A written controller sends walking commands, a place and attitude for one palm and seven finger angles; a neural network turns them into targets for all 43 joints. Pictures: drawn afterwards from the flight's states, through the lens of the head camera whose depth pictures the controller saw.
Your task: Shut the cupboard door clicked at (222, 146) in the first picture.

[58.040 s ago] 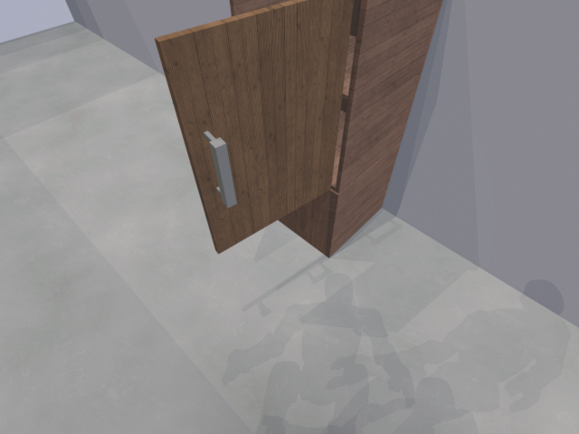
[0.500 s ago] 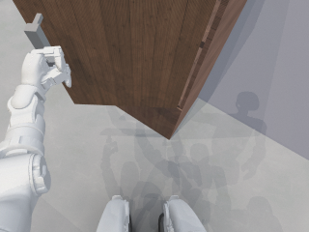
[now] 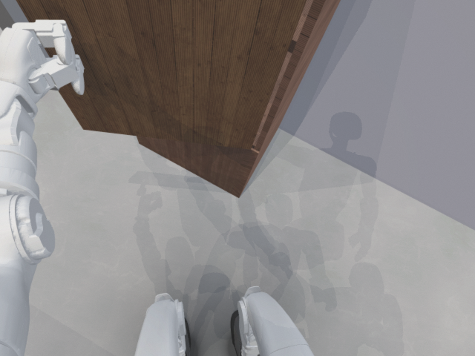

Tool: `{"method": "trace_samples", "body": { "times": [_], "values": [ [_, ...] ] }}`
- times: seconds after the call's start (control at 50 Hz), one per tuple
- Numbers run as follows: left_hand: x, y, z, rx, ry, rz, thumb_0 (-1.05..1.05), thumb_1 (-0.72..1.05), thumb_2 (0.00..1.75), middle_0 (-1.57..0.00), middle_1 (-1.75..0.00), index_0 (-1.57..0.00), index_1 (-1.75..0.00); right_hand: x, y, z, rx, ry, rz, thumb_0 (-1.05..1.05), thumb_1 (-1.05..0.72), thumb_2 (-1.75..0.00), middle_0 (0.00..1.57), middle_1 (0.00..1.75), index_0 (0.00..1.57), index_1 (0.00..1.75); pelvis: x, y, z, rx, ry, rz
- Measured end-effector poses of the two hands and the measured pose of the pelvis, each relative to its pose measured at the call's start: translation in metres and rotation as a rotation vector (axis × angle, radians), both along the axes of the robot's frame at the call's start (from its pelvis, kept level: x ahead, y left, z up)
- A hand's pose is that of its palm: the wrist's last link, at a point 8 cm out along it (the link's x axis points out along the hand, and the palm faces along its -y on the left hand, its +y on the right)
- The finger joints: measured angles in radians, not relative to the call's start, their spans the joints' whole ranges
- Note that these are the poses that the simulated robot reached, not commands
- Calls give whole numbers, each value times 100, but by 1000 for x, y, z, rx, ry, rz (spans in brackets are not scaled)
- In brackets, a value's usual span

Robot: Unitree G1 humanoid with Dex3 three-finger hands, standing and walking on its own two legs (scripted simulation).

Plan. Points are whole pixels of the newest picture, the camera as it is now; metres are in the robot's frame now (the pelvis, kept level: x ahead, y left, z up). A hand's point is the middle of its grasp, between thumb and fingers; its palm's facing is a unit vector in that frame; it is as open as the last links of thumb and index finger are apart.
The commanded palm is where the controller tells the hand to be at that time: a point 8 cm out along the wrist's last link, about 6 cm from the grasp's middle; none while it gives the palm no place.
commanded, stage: push the door shut along its arc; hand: left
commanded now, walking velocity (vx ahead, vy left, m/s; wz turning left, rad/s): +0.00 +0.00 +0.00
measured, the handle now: (32, 33) +0.61 +0.25 +0.08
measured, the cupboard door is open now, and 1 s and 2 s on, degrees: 24 17 17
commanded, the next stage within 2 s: pull the fist back off the door in 0.60 s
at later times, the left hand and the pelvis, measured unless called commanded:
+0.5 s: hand (100, 41) +0.59 +0.16 +0.09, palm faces -0.29 -0.96 -0.01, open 3.1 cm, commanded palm +0.61 +0.18 +0.08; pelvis +0.00 +0.00 -0.02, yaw -2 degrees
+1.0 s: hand (111, 38) +0.61 +0.14 +0.07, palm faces +0.09 -1.00 -0.01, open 3.1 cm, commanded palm +0.58 +0.17 +0.08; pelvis +0.01 +0.00 +0.00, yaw -1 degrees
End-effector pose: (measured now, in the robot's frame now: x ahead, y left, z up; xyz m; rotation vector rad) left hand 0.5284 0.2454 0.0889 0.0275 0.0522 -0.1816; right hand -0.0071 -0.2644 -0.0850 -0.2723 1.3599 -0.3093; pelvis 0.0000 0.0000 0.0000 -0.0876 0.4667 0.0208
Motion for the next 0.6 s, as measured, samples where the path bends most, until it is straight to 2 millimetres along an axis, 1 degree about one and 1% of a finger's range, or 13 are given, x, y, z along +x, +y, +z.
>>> {"method": "trace_samples", "body": {
  "times": [0.14, 0.22, 0.38, 0.46, 0.6],
  "values": [
    [13, -8, 2, -15, 5, -40, 2, 90, 90, -130, -150, -130, -150, -4, 5, -2, 2, 22, -7, 0, -90, -90, 21, 30, 20, 30, 2, 2, -2, -5, 15, -1],
    [24, -13, 2, -9, 18, -56, 2, 90, 90, -130, -150, -130, -150, -6, 6, -3, -8, 25, -10, 0, -90, -90, 21, 30, 20, 30, 1, 3, -6, -10, 27, 1],
    [48, -28, 4, -13, -3, -96, 2, 90, 90, -130, -150, -130, -150, -20, 7, -6, -28, 54, -40, 0, -90, -90, 21, 30, 20, 30, 1, 3, -14, -17, 61, -8],
    [55, -33, 1, -6, 18, -110, 2, 90, 90, -130, -150, -130, -150, -29, 10, -6, -23, 79, -59, 0, -90, -90, 21, 30, 20, 30, 2, 3, -15, -16, 71, -15],
    [62, -33, 2, 5, 36, -127, 1, 89, 91, -130, -150, -130, -150, -40, 14, -7, -16, 115, -74, 0, -90, -90, 21, 30, 20, 30, 3, 1, -17, -19, 80, -14]
  ]
}}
